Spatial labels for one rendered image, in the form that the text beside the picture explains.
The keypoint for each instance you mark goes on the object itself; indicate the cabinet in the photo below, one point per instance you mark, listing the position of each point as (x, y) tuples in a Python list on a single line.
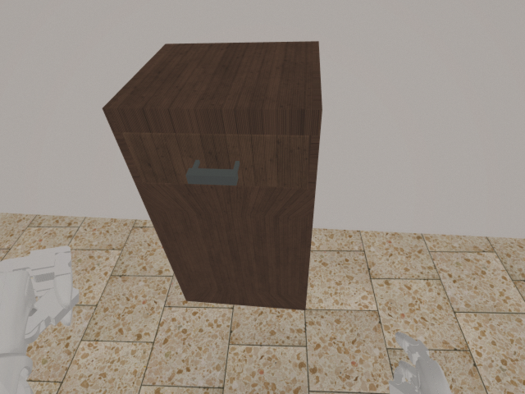
[(234, 245)]

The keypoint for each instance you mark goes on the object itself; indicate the drawer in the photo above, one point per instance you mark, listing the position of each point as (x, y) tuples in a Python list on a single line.
[(265, 160)]

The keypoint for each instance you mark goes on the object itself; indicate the handle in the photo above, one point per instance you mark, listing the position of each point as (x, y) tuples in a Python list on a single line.
[(208, 176)]

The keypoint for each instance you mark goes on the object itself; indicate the left robot hand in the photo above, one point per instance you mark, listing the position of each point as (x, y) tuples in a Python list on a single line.
[(52, 283)]

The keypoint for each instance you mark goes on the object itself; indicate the right robot hand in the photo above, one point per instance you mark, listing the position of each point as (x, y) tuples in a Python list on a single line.
[(426, 378)]

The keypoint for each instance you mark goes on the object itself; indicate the robot left forearm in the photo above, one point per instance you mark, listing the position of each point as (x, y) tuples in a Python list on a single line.
[(15, 368)]

